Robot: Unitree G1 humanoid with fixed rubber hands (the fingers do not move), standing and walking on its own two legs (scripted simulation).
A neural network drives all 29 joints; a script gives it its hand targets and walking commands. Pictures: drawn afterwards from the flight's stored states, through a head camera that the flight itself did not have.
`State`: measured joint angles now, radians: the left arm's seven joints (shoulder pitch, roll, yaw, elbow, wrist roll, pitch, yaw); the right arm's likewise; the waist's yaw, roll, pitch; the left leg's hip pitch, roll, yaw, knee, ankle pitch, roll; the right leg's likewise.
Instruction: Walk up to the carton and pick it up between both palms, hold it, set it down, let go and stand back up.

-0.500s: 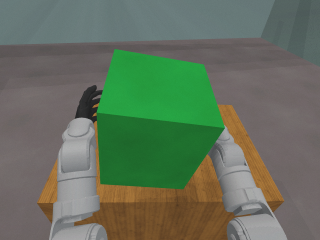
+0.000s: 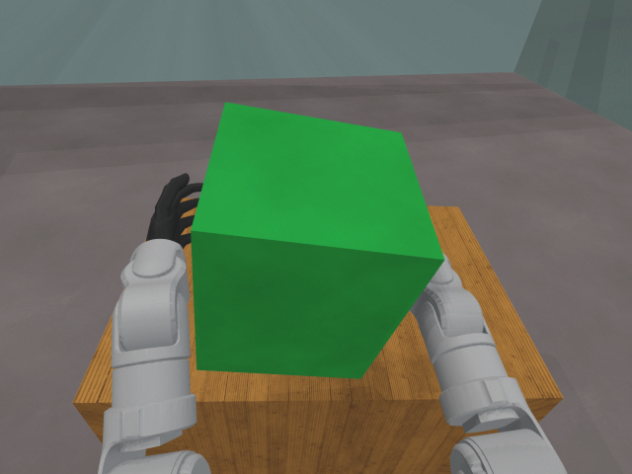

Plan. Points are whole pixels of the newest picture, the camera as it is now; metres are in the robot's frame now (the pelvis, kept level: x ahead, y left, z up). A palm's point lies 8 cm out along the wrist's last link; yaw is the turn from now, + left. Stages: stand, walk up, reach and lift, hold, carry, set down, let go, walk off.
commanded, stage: hold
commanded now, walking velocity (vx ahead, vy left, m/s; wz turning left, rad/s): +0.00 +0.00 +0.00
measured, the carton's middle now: (298, 251) +0.34 +0.00 +0.16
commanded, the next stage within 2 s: none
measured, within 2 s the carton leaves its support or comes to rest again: neither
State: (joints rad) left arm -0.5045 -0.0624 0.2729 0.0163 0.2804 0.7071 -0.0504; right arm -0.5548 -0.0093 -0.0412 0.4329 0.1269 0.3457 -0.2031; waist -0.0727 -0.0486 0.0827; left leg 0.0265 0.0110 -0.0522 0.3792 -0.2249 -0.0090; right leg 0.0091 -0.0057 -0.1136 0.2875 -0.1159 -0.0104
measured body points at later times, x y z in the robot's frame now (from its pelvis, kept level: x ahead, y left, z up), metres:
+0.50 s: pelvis +0.00 +0.00 +0.00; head -0.04 +0.03 +0.45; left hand +0.36 +0.15 +0.18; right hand +0.36 -0.15 +0.16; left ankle +0.00 +0.12 -0.75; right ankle +0.04 -0.11 -0.75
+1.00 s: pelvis +0.00 +0.00 +0.00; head -0.04 +0.02 +0.45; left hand +0.36 +0.15 +0.18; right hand +0.36 -0.15 +0.16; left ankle +0.00 +0.12 -0.75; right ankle +0.04 -0.11 -0.75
